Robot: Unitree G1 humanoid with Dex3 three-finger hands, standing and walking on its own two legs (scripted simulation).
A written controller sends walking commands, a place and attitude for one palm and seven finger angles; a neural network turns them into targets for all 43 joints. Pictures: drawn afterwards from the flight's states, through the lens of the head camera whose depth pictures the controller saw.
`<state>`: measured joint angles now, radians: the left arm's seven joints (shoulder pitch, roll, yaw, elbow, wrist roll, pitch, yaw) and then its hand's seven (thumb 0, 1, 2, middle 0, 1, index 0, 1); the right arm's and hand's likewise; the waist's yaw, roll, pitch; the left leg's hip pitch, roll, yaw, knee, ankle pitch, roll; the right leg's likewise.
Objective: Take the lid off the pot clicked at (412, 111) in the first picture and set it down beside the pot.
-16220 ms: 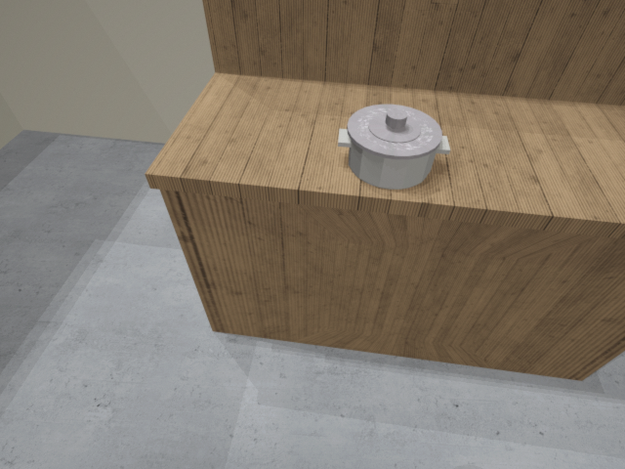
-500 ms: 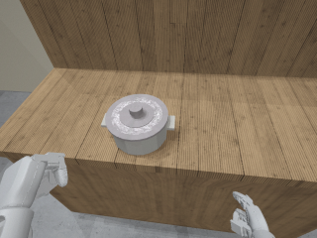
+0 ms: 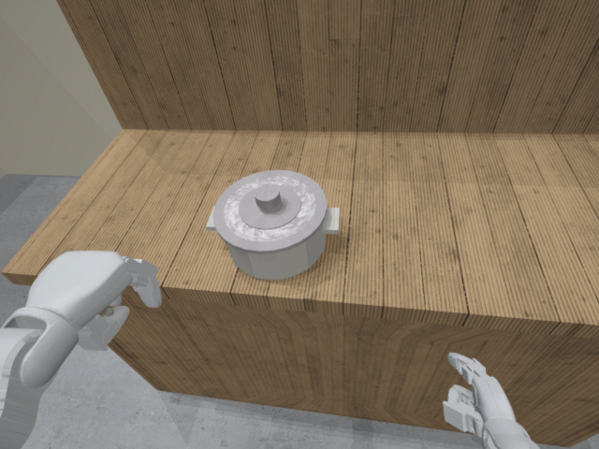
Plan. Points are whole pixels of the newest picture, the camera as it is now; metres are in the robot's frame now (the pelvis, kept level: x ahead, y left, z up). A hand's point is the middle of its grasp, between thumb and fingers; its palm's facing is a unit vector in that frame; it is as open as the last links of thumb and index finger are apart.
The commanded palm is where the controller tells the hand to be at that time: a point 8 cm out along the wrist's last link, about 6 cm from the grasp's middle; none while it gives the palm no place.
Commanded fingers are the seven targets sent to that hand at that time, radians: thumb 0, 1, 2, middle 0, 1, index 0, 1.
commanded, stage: reach forward and open the fingers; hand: left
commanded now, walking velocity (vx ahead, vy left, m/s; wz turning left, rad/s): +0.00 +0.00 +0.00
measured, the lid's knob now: (267, 196) +0.47 +0.12 +0.08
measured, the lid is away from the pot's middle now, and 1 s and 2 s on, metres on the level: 0.00 0.00 0.00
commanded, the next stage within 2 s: move the open hand above the knob in 0.46 s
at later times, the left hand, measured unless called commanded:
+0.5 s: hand (122, 267) +0.28 +0.26 +0.13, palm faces -0.15 -0.01 -0.99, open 10.1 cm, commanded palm +0.26 +0.25 +0.21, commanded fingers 0.00 -0.31 1.46 -0.83 -0.08 -0.83 -0.08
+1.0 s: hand (185, 236) +0.33 +0.19 +0.13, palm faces -0.19 -0.10 -0.98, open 10.2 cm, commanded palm +0.31 +0.20 +0.21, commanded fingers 0.00 -0.32 1.46 -0.84 -0.08 -0.84 -0.08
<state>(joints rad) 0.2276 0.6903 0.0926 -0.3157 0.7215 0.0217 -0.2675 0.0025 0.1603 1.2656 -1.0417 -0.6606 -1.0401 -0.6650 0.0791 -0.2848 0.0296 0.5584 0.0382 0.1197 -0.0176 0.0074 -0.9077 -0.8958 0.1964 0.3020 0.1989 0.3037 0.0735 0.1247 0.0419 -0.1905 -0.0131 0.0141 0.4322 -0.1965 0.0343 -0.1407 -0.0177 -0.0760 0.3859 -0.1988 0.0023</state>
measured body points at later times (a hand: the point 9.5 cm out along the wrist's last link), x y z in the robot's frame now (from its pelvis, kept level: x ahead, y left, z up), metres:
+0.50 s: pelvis -0.02 +0.01 +0.00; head -0.01 -0.02 +0.45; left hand +0.28 +0.25 +0.19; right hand +0.20 -0.20 -0.10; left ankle +0.03 +0.10 -0.74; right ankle +0.01 -0.12 -0.74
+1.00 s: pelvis +0.01 +0.00 +0.00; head +0.02 -0.05 +0.45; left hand +0.34 +0.20 +0.19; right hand +0.23 -0.21 -0.10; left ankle +0.03 +0.10 -0.74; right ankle +0.01 -0.12 -0.74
